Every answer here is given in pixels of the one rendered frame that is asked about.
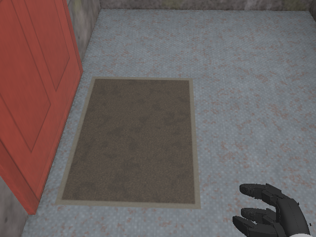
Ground robot right hand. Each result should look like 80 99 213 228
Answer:
232 184 311 237

